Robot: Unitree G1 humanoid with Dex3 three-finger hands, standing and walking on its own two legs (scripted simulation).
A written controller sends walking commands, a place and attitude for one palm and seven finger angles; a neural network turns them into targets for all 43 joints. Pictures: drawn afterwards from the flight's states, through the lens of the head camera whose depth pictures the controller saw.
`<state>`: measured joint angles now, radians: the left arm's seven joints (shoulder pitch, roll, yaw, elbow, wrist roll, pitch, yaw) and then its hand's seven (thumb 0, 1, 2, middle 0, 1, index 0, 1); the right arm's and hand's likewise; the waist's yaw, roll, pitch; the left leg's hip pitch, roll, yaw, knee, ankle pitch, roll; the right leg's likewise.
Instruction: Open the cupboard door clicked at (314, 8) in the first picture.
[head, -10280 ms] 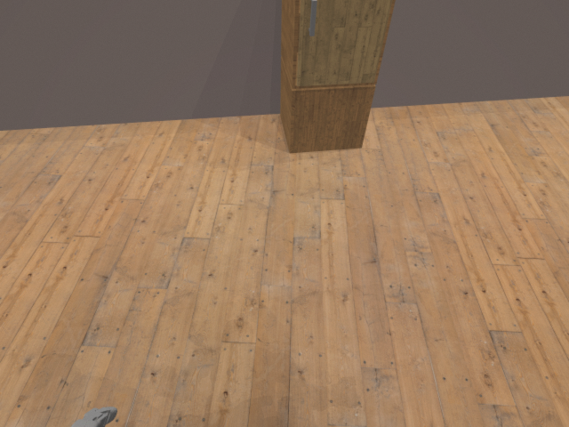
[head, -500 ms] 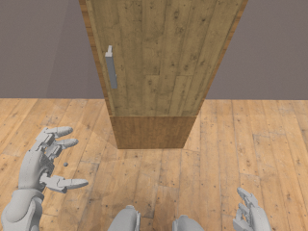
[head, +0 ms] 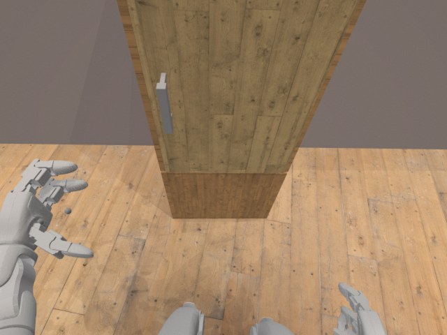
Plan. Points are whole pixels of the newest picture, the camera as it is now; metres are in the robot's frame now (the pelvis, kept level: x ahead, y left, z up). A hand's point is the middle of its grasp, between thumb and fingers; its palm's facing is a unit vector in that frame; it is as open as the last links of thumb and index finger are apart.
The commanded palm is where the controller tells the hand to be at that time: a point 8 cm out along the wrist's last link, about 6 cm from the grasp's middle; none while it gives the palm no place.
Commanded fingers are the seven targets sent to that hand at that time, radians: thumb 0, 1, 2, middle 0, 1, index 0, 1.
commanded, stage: raise the hand with hooked fingers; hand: left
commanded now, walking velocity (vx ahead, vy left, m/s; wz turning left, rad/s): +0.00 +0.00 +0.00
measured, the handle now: (166, 104) +0.57 +0.17 +0.04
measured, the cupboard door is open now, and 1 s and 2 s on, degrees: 0 0 0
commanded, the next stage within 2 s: move the hooked fingers beside the handle in 0.46 s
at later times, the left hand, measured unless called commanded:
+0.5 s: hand (85, 212) +0.29 +0.25 +0.05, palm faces +0.10 -0.99 -0.05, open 14.0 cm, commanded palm +0.26 +0.30 +0.05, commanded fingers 0.00 -0.50 0.30 -0.30 -1.20 -0.30 -1.20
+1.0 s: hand (110, 174) +0.37 +0.24 +0.04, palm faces +0.10 -0.99 -0.03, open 14.0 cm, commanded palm +0.34 +0.29 +0.04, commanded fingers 0.00 -0.50 0.30 -0.30 -1.20 -0.30 -1.20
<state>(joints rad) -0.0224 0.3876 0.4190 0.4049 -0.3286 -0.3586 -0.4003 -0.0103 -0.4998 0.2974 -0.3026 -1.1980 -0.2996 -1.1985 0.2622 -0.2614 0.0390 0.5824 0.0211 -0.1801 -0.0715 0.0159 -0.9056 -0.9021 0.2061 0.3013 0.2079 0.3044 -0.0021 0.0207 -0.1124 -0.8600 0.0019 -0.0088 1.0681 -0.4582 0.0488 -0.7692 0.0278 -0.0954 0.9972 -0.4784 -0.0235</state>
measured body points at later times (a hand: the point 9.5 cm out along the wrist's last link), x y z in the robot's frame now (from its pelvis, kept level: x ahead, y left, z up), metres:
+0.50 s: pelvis +0.00 -0.02 +0.00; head +0.07 -0.01 +0.45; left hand +0.28 +0.30 +0.06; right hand +0.16 -0.26 -0.09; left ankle +0.03 +0.08 -0.67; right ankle +0.01 -0.11 -0.67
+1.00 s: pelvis +0.00 -0.03 -0.01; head +0.09 -0.02 +0.44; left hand +0.36 +0.29 +0.05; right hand +0.12 -0.29 -0.11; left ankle +0.03 +0.08 -0.67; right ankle +0.01 -0.11 -0.67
